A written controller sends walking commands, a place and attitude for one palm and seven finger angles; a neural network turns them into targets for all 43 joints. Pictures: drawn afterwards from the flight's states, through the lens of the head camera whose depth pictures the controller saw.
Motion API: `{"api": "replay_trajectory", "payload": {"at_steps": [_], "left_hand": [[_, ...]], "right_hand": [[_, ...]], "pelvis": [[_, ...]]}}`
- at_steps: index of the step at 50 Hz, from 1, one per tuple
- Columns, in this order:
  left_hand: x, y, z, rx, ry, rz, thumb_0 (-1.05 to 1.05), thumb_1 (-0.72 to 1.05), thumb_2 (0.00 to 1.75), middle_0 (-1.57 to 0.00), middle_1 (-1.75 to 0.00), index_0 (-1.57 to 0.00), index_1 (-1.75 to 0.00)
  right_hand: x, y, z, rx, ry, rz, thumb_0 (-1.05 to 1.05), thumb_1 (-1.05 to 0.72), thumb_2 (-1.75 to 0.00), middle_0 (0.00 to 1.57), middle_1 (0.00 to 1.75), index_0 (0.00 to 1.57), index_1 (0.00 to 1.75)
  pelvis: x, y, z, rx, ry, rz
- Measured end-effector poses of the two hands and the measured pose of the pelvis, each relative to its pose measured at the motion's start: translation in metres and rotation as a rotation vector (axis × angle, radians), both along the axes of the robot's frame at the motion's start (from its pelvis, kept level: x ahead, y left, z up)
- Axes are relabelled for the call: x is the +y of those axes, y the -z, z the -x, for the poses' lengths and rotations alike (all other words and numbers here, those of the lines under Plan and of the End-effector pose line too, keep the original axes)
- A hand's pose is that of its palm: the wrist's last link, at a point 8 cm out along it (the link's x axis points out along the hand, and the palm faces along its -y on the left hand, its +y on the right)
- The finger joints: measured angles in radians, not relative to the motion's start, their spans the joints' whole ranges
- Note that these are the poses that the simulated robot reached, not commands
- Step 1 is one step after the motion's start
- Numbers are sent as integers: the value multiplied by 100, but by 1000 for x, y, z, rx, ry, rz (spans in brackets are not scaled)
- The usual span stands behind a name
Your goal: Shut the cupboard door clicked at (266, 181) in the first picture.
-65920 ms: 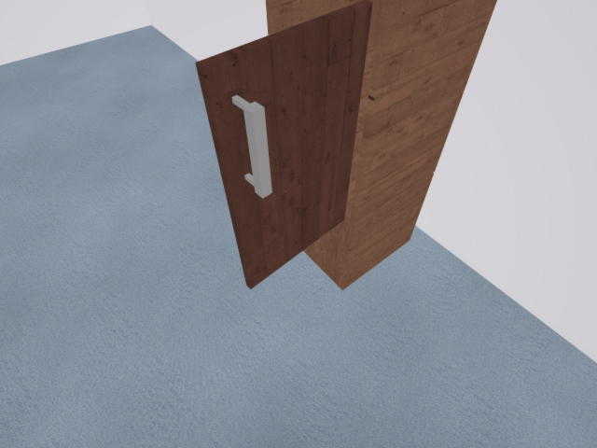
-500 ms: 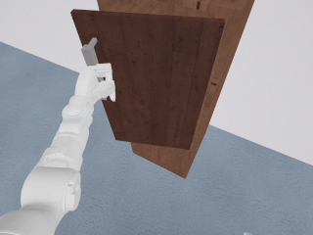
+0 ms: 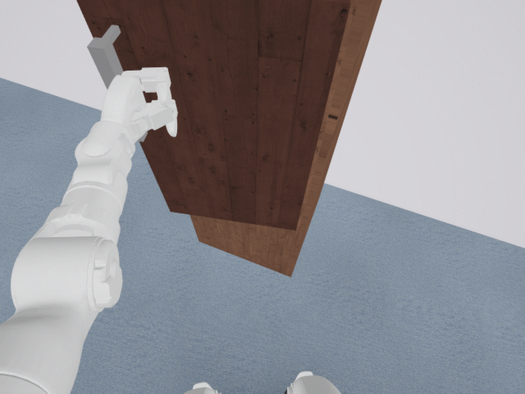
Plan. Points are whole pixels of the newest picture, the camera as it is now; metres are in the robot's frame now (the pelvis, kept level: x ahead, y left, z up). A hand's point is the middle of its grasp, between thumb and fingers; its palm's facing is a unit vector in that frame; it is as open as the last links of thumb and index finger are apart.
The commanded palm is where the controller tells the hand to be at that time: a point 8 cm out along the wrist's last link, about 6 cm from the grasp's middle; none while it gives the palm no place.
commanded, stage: push the door shut along its arc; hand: left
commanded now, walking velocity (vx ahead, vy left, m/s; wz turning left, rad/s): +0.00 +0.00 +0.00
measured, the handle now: (127, 88) +0.57 +0.16 +0.13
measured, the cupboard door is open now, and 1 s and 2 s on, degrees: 13 0 0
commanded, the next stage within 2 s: pull the fist back off the door in 0.88 s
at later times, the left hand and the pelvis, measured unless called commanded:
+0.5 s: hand (191, 83) +0.55 +0.06 +0.14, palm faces -0.36 -0.93 -0.01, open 2.9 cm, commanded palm +0.58 +0.09 +0.13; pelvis +0.00 +0.00 -0.01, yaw +0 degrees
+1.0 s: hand (202, 78) +0.57 +0.04 +0.14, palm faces -0.40 -0.91 -0.01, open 3.0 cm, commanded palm +0.61 +0.06 +0.13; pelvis +0.00 +0.00 -0.02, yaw +1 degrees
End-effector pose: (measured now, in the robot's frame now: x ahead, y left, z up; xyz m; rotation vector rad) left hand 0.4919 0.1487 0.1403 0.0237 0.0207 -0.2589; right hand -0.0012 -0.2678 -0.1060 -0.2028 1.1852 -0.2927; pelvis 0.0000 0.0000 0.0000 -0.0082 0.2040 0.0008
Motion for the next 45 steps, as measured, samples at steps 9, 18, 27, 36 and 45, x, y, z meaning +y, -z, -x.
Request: {"api": "replay_trajectory", "payload": {"at_steps": [9, 18, 27, 36, 45], "left_hand": [[-24, -6, -31, 12, 59, 28, 2, 90, 91, -130, -150, -130, -150], [-25, -4, -50, 18, 82, 11, -2, 84, 92, -130, -150, -130, -150], [-34, -5, -64, 30, 115, 4, -2, 88, 95, -130, -150, -130, -150], [-46, -5, -77, 31, 142, 3, -1, 95, 100, -130, -150, -130, -150], [-47, -3, -77, 30, 152, 2, -4, 94, 105, -130, -150, -130, -150]], "right_hand": [[-1, 1, 11, 38, 14, 19, 0, -91, -90, 20, 30, 21, 30], [2, 3, 35, 142, 36, 16, 0, -91, -90, 20, 30, 21, 30], [4, 3, 50, 217, 44, 25, 0, -91, -90, 20, 30, 21, 30], [5, 3, 55, 246, 46, 37, 0, -91, -90, 20, 30, 21, 30], [4, 6, 57, 260, 37, 47, 0, -91, -90, 20, 30, 21, 30]], "pelvis": [[2, 5, 0, 53, 3, 3], [2, 10, -3, 94, 1, 8], [3, 14, -4, 127, -10, 17], [4, 18, -4, 154, -16, 21], [4, 22, -1, 167, -24, 26]]}}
